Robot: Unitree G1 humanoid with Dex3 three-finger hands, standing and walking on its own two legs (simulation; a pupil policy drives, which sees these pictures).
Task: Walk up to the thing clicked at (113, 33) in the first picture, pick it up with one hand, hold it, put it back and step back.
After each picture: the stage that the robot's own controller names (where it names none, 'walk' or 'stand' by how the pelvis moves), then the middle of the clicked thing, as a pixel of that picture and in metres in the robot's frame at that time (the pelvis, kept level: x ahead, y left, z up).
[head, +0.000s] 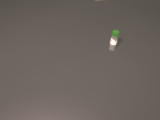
stand; (113, 40) +1.37 -0.33 -0.65
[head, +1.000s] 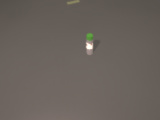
walk; (89, 44) +1.27 +0.04 -0.63
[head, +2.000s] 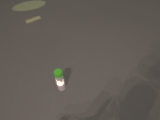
walk; (60, 80) +0.79 +0.26 -0.64
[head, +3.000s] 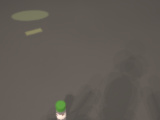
walk; (61, 112) +0.53 +0.16 -0.63
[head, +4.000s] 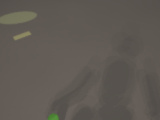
stand; out of the picture +0.41 +0.19 -0.65
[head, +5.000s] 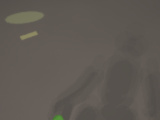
stand; out of the picture +0.40 +0.17 -0.66
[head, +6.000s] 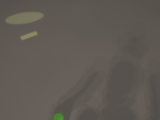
stand; out of the picture +0.42 +0.17 -0.66
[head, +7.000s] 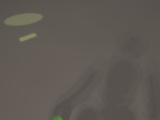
stand; out of the picture +0.40 +0.17 -0.66
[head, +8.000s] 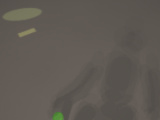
go down; out of the picture +0.41 +0.17 -0.65
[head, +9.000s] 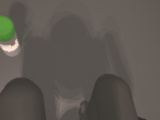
go down; (7, 39) +0.48 +0.24 -0.24
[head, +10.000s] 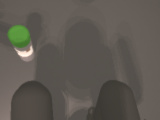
approach; (23, 46) +0.48 +0.22 -0.26
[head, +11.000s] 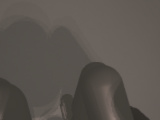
close in; out of the picture +0.47 +0.27 -0.16
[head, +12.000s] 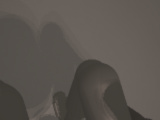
close; out of the picture +0.46 +0.28 -0.16
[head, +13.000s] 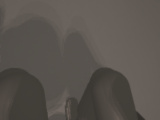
lift; out of the picture +0.36 +0.26 -0.15
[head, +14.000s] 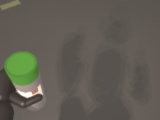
lift; (30, 86) +0.31 +0.17 +0.04
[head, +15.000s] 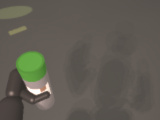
hold; (39, 85) +0.32 +0.15 +0.05
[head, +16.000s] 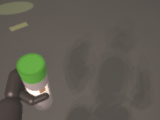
hold; (38, 86) +0.32 +0.16 +0.03
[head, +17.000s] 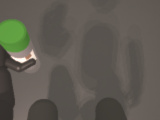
crouch; (23, 52) +0.43 +0.18 -0.04
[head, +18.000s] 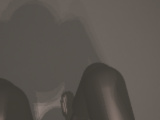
lower; out of the picture +0.45 +0.27 -0.17
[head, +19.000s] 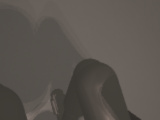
lower; out of the picture +0.46 +0.30 -0.17
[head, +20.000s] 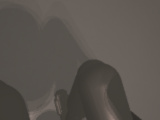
lower; out of the picture +0.45 +0.30 -0.17
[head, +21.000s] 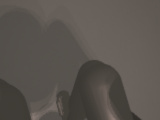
lower; out of the picture +0.44 +0.28 -0.17
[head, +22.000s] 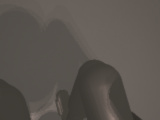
rest; out of the picture +0.44 +0.29 -0.17
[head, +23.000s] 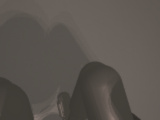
withdraw; out of the picture +0.45 +0.27 -0.17
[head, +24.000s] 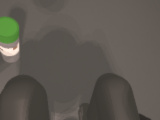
stand; (9, 43) +0.46 +0.24 -0.20
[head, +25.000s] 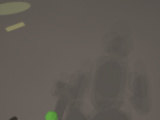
stand; out of the picture +0.40 +0.17 -0.57
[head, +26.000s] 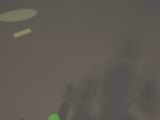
stand; out of the picture +0.41 +0.18 -0.60
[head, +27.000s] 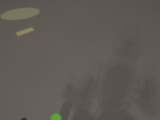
stand; out of the picture +0.40 +0.17 -0.60
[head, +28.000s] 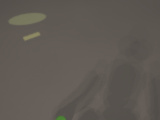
walk; out of the picture +0.41 +0.16 -0.66
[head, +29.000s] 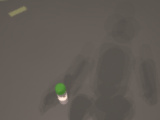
walk; (62, 94) +0.52 +0.18 -0.62
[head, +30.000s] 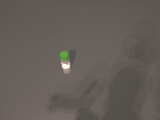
walk; (65, 63) +0.80 +0.18 -0.63
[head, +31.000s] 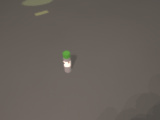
stand; (67, 62) +1.05 +0.21 -0.64
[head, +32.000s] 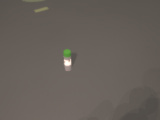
stand; (67, 60) +1.05 +0.18 -0.66
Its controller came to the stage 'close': yes
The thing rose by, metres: 0.68
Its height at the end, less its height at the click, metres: +0.00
